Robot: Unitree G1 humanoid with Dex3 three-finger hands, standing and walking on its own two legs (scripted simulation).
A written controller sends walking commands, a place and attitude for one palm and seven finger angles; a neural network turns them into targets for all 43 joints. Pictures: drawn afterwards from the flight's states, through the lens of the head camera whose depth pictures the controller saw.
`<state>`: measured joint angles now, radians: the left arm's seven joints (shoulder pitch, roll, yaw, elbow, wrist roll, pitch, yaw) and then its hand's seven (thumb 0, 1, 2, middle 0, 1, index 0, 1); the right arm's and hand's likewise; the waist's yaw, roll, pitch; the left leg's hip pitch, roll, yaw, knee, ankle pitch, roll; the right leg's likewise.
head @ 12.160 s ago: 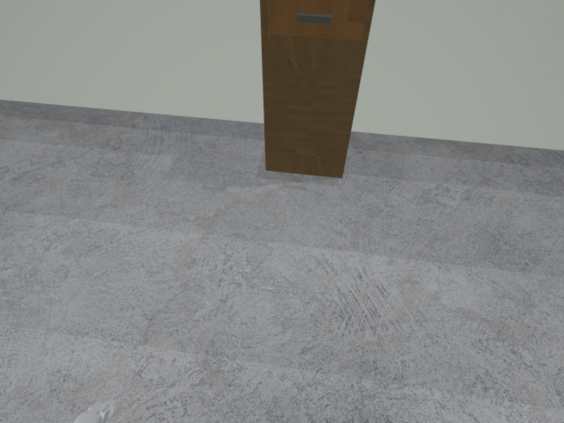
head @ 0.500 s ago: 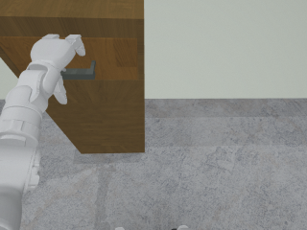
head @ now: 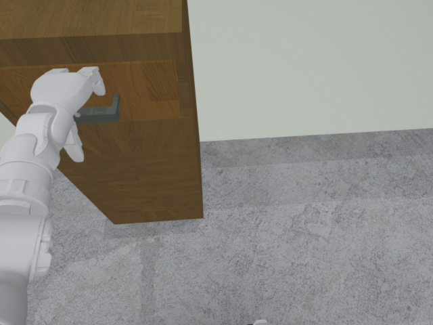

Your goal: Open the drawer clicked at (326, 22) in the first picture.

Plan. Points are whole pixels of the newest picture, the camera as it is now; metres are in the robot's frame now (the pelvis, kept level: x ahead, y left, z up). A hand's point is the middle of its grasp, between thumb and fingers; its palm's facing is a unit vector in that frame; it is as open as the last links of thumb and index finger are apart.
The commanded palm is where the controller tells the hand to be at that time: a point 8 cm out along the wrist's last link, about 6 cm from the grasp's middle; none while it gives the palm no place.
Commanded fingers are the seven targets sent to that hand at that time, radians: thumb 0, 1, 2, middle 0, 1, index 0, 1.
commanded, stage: move the hooked fingers above the handle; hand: left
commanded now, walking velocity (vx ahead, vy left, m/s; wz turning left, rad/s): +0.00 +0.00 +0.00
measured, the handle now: (88, 107) +0.54 +0.25 +0.05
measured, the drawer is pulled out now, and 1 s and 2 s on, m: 0.00 0.00 0.00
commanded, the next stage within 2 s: none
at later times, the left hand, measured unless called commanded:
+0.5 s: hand (90, 106) +0.50 +0.22 +0.10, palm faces -0.04 -0.05 -1.00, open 13.8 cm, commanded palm +0.48 +0.25 +0.17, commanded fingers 0.00 -0.50 0.30 -0.30 -1.20 -0.30 -1.20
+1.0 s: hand (87, 112) +0.48 +0.22 +0.10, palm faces -0.06 -0.05 -1.00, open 13.8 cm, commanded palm +0.48 +0.26 +0.17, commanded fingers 0.00 -0.50 0.30 -0.30 -1.20 -0.30 -1.20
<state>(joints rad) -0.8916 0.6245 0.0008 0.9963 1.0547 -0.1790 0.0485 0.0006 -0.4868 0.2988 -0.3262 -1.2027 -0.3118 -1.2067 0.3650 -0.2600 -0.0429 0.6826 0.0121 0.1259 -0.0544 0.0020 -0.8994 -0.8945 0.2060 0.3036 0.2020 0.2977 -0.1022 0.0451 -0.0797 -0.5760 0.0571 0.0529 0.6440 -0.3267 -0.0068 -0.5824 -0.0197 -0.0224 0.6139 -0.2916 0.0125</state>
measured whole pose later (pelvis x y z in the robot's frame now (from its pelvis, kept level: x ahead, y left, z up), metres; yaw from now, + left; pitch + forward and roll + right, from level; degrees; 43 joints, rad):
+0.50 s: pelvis +0.01 +0.00 +0.00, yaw +0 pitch +14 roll -1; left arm -0.87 0.56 -0.01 0.91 1.04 -0.19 0.07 0.00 -0.49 0.30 -0.32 -1.20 -0.32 -1.20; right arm 0.31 -0.25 -0.05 0.67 0.01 0.14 -0.04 0.00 -0.90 -0.89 0.20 0.30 0.20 0.30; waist -0.09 0.04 -0.09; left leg -0.55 0.05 0.05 0.64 -0.34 -0.01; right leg -0.55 -0.03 -0.03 0.61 -0.31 0.02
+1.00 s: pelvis +0.00 +0.00 +0.00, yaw +1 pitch +13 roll -1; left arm -0.87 0.57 -0.05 0.90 1.02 -0.22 0.04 0.00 -0.49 0.30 -0.33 -1.20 -0.32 -1.20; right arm 0.31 -0.28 -0.06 0.68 0.01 0.13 -0.06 0.00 -0.90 -0.89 0.20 0.30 0.20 0.30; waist -0.09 0.02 -0.07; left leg -0.54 0.05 0.03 0.64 -0.33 -0.01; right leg -0.53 -0.03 -0.04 0.61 -0.30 0.01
